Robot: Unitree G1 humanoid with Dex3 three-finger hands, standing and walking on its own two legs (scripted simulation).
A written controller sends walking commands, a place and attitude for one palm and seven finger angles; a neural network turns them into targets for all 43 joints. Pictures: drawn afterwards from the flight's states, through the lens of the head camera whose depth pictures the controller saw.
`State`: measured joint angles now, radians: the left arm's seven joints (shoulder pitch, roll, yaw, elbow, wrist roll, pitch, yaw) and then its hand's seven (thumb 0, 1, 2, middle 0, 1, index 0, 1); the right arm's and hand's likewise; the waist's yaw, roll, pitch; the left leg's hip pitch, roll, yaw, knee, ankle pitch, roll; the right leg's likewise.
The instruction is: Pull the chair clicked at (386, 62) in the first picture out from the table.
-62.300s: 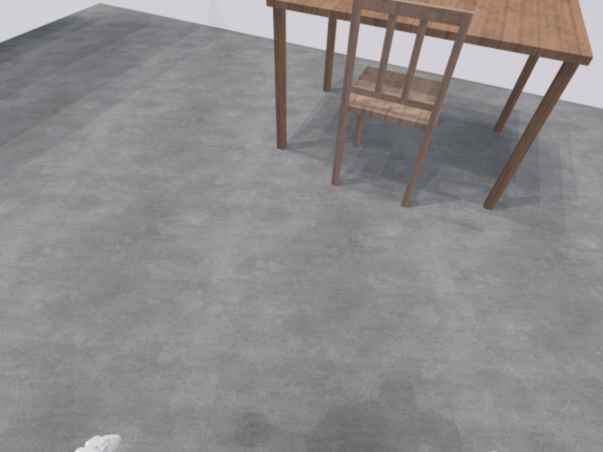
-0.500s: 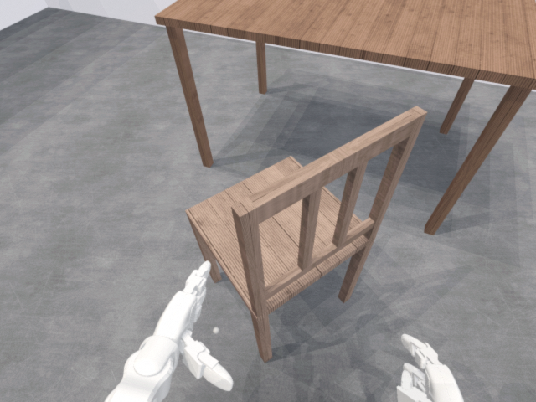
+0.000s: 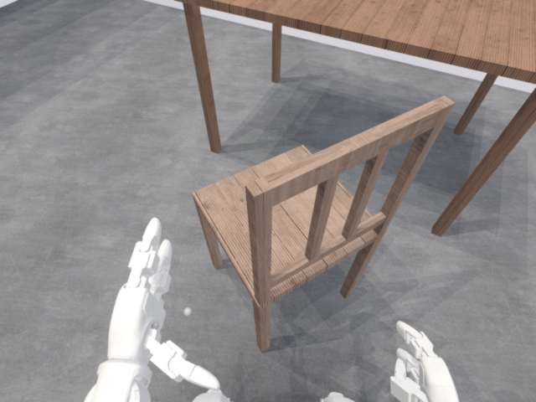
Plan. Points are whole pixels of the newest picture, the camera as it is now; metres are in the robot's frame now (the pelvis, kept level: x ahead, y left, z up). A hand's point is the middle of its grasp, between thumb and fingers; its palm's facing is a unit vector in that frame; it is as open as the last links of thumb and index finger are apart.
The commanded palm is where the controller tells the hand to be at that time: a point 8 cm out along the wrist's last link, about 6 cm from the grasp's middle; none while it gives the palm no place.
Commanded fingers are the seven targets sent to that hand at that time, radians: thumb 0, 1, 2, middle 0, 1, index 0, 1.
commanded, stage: draw the hand back to the body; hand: left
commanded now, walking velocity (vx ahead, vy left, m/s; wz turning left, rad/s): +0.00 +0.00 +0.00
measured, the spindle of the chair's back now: (319, 220) +0.44 -0.07 -0.04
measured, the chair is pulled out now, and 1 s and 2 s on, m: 0.52 0.52 0.52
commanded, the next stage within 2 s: step back with the hand held close in 1.36 s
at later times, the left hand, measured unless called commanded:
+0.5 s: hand (111, 317) +0.20 +0.19 +0.11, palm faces +0.20 -0.93 -0.32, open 15.9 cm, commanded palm +0.17 +0.24 +0.15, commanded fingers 0.00 0.07 0.50 -0.09 -0.13 -0.09 -0.13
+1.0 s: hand out of the picture +0.23 +0.28 +0.22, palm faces +0.47 -0.77 -0.43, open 9.1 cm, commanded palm +0.18 +0.32 +0.23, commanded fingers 0.00 0.90 0.90 -0.20 -0.30 -0.20 -0.30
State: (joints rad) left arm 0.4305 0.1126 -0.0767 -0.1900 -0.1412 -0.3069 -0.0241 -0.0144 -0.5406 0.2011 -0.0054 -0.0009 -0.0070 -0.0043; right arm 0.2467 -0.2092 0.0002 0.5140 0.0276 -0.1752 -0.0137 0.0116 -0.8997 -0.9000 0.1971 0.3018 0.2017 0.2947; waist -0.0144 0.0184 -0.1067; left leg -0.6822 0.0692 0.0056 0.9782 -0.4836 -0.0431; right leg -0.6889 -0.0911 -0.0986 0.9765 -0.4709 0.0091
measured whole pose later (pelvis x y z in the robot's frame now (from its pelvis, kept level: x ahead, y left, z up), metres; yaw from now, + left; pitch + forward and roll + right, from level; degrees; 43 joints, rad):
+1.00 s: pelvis +0.04 +0.02 +0.06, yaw -2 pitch -4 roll +0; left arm 0.50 0.36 0.34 -0.43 -0.06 -0.06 0.16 0.01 0.62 0.77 -0.17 -0.24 -0.18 -0.25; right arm 0.20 -0.21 0.02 0.62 0.01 -0.12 -0.07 0.01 -0.90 -0.90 0.20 0.30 0.20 0.29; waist 0.07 0.07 0.02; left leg -0.07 0.05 0.07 0.45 -0.31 -0.02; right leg -0.09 -0.07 -0.08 0.43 -0.27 0.04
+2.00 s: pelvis -0.04 +0.01 +0.05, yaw -3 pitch +0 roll +0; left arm 0.60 0.42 0.42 -0.54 -0.06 -0.13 0.17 0.01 0.89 0.90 -0.21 -0.30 -0.22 -0.31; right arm 0.17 -0.21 -0.02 0.57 0.02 -0.03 -0.08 0.01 -0.90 -0.90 0.20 0.30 0.20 0.29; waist 0.01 0.03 0.07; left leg -0.30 0.07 0.08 0.54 -0.23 -0.02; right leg -0.33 -0.06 -0.06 0.51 -0.19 0.03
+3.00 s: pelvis -0.11 -0.01 +0.05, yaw -3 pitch +4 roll -2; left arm 0.55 0.43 0.41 -0.56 -0.03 -0.27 0.11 0.01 0.89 0.90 -0.21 -0.30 -0.21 -0.31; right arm 0.13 -0.18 -0.02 0.64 -0.01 -0.13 -0.04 0.01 -0.90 -0.90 0.20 0.30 0.21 0.30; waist 0.03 0.04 0.06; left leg -0.50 0.09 0.02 0.64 -0.23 -0.02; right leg -0.20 0.07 0.00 0.45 -0.32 -0.03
